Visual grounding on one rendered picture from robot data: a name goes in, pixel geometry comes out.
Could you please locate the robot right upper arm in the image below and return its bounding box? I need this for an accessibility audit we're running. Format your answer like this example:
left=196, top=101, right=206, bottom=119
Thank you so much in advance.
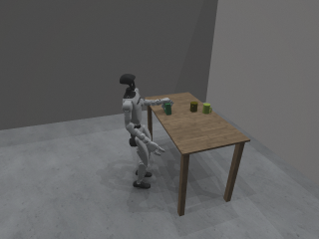
left=122, top=100, right=135, bottom=129

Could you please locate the robot left forearm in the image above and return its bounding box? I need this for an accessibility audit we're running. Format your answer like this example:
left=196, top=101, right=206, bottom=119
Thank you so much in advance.
left=144, top=99, right=162, bottom=107

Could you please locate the robot right forearm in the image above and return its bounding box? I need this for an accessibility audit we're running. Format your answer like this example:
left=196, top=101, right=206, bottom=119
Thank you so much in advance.
left=126, top=124, right=151, bottom=145

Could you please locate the robot left foot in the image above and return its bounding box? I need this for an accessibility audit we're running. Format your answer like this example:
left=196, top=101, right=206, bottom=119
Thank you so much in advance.
left=136, top=171, right=152, bottom=177

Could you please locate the table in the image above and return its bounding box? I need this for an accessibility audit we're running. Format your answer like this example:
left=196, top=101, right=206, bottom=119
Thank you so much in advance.
left=145, top=92, right=251, bottom=216

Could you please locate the robot right thigh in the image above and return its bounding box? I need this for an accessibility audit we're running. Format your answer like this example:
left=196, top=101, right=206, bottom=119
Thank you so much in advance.
left=129, top=135, right=150, bottom=167

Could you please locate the left robot hand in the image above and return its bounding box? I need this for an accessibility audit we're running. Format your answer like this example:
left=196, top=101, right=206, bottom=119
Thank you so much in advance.
left=161, top=98, right=173, bottom=110

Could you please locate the right robot hand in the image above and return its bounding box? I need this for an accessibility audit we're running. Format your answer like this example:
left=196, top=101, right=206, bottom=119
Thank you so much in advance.
left=148, top=141, right=165, bottom=156

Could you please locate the sponge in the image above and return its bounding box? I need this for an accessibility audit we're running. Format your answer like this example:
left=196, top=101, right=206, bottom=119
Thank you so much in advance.
left=164, top=103, right=171, bottom=116

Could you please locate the robot left upper arm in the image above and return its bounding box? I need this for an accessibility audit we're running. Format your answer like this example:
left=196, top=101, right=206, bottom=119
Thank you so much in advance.
left=135, top=88, right=145, bottom=107

